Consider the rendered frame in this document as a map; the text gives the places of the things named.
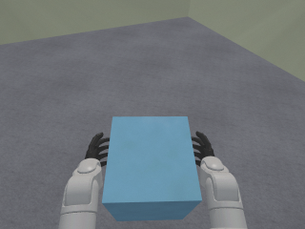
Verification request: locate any robot right forearm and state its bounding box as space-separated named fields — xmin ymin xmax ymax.
xmin=199 ymin=156 xmax=248 ymax=229

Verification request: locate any robot left forearm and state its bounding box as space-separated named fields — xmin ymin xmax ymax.
xmin=58 ymin=158 xmax=103 ymax=229

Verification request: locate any carton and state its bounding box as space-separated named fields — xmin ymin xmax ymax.
xmin=102 ymin=116 xmax=202 ymax=221

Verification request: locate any robot right hand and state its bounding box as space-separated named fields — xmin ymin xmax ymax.
xmin=191 ymin=131 xmax=215 ymax=167

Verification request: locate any robot left hand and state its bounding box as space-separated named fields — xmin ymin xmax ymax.
xmin=85 ymin=133 xmax=110 ymax=167

